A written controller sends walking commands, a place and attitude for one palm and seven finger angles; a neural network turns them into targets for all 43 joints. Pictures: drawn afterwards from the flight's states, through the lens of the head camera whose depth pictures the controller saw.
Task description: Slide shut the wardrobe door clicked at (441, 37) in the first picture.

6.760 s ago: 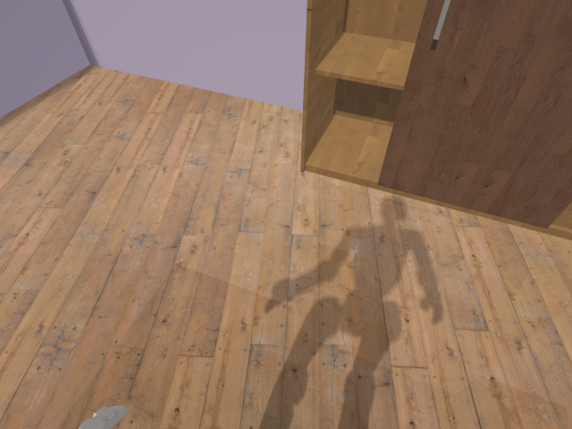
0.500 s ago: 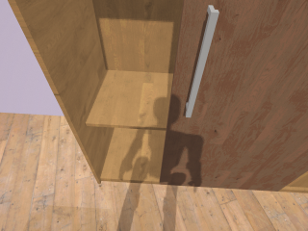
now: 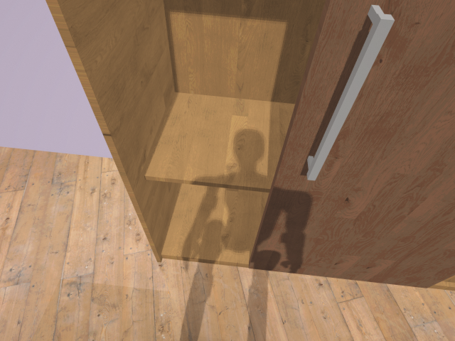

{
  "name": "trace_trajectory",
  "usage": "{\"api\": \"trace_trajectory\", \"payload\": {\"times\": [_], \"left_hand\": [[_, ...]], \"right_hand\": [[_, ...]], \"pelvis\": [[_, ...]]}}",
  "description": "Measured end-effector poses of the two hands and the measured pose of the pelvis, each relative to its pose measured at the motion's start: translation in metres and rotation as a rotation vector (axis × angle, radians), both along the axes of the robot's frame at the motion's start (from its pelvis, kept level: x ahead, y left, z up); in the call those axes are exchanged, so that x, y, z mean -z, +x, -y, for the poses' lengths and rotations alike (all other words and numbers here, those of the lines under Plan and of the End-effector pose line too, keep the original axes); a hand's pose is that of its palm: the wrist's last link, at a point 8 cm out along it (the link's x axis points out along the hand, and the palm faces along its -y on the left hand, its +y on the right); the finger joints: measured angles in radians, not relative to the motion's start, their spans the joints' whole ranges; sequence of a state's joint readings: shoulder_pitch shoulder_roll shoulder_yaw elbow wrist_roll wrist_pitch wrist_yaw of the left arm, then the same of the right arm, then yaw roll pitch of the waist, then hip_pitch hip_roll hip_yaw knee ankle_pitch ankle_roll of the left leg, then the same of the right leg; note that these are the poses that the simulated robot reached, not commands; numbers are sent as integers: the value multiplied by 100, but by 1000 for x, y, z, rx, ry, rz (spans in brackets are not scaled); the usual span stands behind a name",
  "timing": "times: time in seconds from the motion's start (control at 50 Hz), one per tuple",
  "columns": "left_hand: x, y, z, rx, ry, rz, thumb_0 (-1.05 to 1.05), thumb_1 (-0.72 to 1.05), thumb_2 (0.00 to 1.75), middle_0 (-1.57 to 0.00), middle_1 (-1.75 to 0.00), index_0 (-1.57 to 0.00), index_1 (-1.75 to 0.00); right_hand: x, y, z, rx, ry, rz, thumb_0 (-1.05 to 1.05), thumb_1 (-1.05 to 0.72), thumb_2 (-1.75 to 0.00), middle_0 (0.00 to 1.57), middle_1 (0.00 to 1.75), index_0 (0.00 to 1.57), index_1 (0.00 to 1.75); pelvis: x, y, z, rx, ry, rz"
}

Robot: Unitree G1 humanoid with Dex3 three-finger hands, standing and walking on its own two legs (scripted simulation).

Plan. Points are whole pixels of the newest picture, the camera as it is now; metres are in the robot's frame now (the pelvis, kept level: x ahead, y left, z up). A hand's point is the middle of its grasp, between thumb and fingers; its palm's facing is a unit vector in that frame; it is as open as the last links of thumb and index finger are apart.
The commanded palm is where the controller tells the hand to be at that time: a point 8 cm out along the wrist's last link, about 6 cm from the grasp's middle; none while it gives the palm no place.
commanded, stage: come to a stop and stand still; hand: right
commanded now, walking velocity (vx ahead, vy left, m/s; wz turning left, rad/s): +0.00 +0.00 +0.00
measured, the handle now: (336, 112) +0.46 -0.15 +0.17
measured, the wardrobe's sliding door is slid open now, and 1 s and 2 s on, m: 0.39 0.39 0.39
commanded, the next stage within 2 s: look again from close up in 0.80 s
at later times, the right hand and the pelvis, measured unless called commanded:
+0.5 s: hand out of the picture -0.01 -0.14 -0.17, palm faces +0.05 +0.98 -0.20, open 7.3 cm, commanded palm none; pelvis -0.01 +0.04 +0.01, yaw -2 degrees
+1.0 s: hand out of the picture -0.03 -0.14 -0.17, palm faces +0.06 +0.98 -0.17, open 7.3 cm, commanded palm none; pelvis -0.02 +0.03 +0.01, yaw -2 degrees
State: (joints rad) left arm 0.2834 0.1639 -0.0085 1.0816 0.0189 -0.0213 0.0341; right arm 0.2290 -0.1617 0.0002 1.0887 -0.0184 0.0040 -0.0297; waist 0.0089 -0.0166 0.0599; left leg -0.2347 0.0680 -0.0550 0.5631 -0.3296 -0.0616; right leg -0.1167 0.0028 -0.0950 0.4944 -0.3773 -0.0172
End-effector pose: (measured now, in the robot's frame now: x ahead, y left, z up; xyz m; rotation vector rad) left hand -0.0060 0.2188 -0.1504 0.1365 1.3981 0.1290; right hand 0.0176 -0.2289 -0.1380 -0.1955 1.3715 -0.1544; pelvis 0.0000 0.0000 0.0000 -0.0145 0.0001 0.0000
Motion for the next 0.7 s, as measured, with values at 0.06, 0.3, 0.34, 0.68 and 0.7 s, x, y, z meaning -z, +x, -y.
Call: {"api": "trace_trajectory", "payload": {"times": [0.06, 0.3, 0.34, 0.68, 0.7], "left_hand": [[1, 4, -7, 2, -1, 4, 1, 91, 90, -20, -30, -20, -30], [-4, 18, -32, 26, 10, 27, 0, 91, 90, -20, -30, -19, -30], [-5, 18, -34, 30, 13, 27, 0, 91, 90, -20, -30, -19, -30], [-11, -6, -31, 34, 7, -8, 0, 91, 90, -20, -30, -19, -30], [-11, -8, -30, 33, 6, -12, 0, 91, 90, -20, -30, -19, -30]], "right_hand": [[-1, 2, -7, 5, -3, 7, 0, -92, -90, 20, 30, 20, 30], [-1, -9, -29, 34, 7, 8, 1, -92, -90, 20, 30, 20, 30], [-1, -13, -32, 39, 10, 3, 1, -92, -90, 20, 30, 20, 30], [2, -44, -43, 66, 48, -31, 1, -92, -90, 20, 30, 20, 30], [2, -45, -44, 67, 50, -33, 1, -91, -90, 20, 30, 20, 30]], "pelvis": [[0, 1, -7, 4, 1, 0], [-3, 0, -29, 21, 6, 2], [-3, -1, -31, 23, 7, 3], [-7, -12, -34, 34, 12, 12], [-7, -13, -34, 34, 13, 12]]}}
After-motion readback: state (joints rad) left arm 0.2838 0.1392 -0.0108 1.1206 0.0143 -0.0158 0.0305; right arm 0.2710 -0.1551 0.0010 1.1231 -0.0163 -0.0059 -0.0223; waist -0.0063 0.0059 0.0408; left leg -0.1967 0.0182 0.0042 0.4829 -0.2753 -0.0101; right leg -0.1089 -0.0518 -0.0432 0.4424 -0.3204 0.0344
